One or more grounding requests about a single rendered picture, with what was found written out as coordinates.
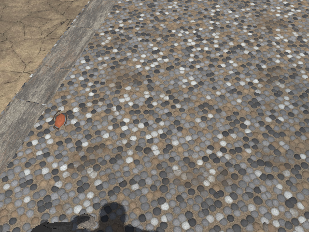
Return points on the left robot hand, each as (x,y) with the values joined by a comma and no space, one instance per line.
(61,226)

